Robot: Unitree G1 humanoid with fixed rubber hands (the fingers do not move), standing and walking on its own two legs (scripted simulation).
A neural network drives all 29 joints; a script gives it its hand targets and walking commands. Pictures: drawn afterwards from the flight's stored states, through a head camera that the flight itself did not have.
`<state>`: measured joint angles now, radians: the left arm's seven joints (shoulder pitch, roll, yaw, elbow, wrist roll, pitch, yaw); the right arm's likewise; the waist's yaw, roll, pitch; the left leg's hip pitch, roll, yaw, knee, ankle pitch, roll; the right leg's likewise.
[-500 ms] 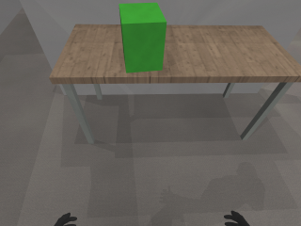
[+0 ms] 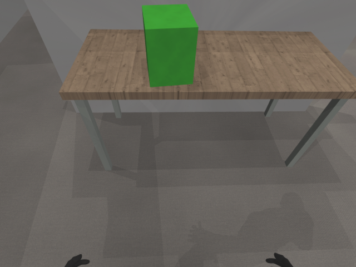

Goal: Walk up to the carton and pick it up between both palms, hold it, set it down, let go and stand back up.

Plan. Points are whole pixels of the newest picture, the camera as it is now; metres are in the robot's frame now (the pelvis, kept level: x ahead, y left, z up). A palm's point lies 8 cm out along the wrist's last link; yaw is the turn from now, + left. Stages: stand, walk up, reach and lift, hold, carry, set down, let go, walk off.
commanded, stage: walk up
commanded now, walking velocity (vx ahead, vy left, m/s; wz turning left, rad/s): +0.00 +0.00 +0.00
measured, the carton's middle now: (168, 46) +0.92 +0.04 +0.03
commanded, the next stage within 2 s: none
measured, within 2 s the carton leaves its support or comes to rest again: neither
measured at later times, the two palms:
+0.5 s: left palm out of the picture +0.06 +0.25 -0.10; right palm (296, 258) +0.15 -0.28 -0.10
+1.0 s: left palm (79, 195) +0.31 +0.28 -0.10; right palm (284, 224) +0.22 -0.27 -0.08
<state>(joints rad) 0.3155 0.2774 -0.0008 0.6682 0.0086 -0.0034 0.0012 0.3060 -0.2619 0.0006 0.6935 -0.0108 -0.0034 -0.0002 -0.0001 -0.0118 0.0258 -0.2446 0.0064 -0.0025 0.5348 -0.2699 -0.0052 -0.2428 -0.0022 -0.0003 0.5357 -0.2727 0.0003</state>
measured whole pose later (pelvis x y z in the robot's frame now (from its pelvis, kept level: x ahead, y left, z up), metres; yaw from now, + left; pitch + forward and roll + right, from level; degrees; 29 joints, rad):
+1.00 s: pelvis +0.22 +0.01 +0.01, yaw +0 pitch -3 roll +0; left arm 0.36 0.31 0.06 0.62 0.05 0.00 -0.05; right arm 0.47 -0.26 -0.06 0.72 -0.04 -0.05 -0.01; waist -0.04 -0.06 0.07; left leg -0.17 0.01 0.06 0.44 -0.22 0.05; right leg -0.53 -0.08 0.01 0.93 -0.25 0.03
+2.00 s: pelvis +0.44 -0.05 -0.01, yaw +3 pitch -2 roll +0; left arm 0.33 0.28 0.03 0.60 0.02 0.00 0.02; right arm 0.24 -0.29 -0.03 0.69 -0.01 0.06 0.01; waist -0.01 0.02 0.05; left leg -0.37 0.02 0.02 0.70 -0.34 0.00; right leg -0.26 -0.02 -0.02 0.63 -0.33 0.00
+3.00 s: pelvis +0.41 +0.03 +0.00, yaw +4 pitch -2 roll -1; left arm 0.37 0.30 0.03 0.62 0.02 0.02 0.03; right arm 0.25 -0.25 -0.01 0.66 -0.03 0.03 0.01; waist -0.01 -0.03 0.07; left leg -0.28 0.02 0.08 0.58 -0.27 0.04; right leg -0.33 -0.01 0.01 0.78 -0.51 0.03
